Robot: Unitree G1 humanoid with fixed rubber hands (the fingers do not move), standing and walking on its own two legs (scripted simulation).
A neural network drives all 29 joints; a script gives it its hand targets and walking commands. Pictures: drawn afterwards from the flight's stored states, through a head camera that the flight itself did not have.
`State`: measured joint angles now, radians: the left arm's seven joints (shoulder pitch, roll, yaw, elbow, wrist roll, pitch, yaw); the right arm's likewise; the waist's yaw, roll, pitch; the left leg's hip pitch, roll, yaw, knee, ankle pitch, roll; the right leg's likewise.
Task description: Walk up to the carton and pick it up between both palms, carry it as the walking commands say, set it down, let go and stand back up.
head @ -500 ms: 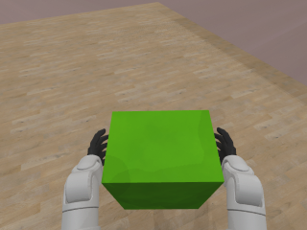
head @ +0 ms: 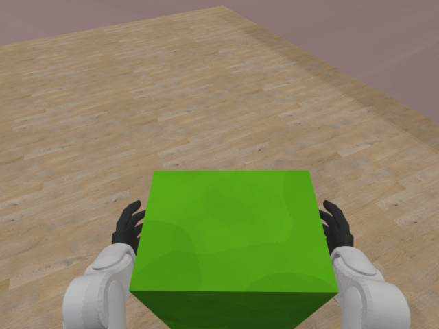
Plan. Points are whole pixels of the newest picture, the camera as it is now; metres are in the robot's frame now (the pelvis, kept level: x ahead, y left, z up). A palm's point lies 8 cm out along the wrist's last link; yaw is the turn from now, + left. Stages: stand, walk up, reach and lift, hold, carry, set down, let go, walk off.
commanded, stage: carry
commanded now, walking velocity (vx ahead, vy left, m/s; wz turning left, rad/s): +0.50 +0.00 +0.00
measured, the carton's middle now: (230, 260) +0.24 -0.01 +0.03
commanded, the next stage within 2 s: none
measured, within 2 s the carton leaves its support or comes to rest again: neither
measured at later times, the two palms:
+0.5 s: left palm (147, 141) +0.51 +0.18 +0.10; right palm (287, 129) +0.52 -0.15 +0.10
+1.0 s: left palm (164, 79) +0.86 +0.19 +0.07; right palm (262, 72) +0.87 -0.13 +0.07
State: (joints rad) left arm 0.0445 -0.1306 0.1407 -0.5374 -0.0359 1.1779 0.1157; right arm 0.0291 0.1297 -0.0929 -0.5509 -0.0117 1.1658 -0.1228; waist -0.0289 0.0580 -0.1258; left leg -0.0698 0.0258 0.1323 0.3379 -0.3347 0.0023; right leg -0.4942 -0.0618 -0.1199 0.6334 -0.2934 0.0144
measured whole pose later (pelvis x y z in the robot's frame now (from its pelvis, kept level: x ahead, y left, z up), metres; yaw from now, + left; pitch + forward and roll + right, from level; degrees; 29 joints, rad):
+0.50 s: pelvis +0.29 +0.01 +0.00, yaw +1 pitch +3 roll +1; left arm 0.09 -0.14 0.12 -0.55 -0.03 1.17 0.12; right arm 0.06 0.13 -0.09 -0.56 -0.01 1.17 -0.11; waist 0.02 0.00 -0.16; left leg -0.48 0.06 0.17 0.54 -0.14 -0.02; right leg 0.04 -0.07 -0.17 0.28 -0.37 0.03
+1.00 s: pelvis +0.64 +0.02 -0.03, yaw +2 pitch +4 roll -1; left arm 0.09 -0.14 0.12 -0.59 -0.02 1.16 0.10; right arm 0.07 0.13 -0.08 -0.59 -0.02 1.14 -0.10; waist 0.00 0.04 -0.12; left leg 0.11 0.06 0.17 0.37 -0.52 -0.03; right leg -0.53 -0.07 -0.22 0.53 -0.06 -0.02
